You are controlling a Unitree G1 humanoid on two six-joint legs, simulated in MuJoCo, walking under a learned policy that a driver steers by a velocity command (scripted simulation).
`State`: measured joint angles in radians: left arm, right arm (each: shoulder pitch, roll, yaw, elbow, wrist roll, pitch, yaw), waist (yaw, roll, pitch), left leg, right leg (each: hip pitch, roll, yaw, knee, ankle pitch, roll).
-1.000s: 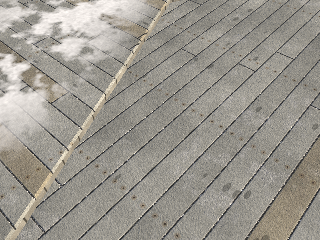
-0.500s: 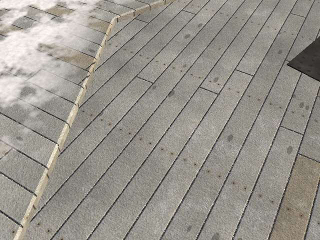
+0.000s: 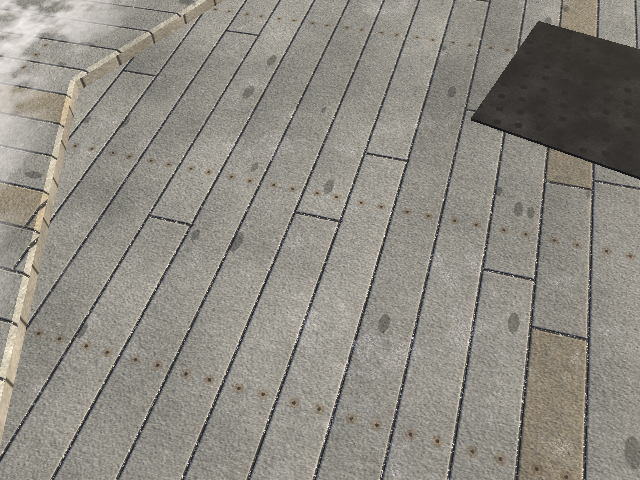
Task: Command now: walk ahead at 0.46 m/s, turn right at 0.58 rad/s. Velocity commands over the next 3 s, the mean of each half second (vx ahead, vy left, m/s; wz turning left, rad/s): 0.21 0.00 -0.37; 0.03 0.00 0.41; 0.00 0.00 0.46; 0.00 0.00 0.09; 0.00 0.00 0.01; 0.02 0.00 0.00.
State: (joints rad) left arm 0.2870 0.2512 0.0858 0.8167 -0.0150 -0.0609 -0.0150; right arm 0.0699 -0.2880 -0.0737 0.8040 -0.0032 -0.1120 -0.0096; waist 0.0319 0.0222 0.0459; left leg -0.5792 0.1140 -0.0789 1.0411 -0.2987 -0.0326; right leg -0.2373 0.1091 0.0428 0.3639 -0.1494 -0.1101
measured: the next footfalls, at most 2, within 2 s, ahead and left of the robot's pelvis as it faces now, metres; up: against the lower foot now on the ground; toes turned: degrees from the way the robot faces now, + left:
left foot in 0.24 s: +0.32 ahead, +0.13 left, +0.00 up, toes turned -13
right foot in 0.56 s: +0.21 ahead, -0.10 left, +0.00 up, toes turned -5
